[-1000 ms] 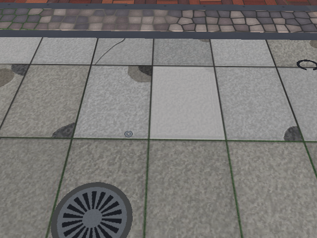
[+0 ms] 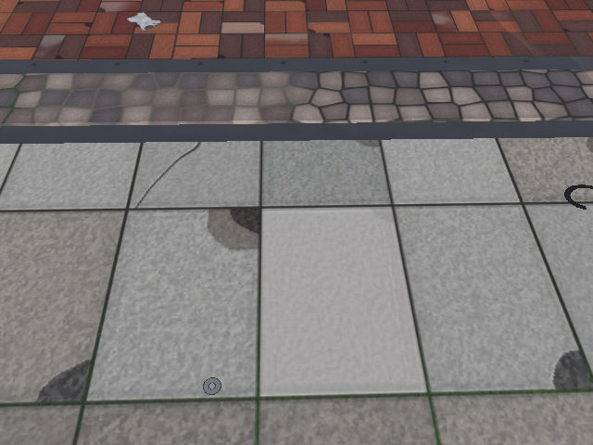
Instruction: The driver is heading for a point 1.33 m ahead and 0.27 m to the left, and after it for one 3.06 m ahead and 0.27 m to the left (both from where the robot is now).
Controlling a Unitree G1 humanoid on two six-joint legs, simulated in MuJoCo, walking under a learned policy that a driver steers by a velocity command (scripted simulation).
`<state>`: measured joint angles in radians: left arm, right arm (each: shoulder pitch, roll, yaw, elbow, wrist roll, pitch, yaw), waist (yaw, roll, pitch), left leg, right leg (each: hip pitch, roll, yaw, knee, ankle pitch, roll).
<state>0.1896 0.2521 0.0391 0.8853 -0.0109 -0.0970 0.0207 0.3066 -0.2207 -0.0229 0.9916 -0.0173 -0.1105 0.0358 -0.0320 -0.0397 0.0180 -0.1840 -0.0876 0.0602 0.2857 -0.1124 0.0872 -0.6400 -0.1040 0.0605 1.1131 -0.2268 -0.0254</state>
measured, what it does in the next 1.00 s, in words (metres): walks ahead: right foot, then left foot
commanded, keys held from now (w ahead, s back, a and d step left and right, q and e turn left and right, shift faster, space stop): no key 0.82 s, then w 0.18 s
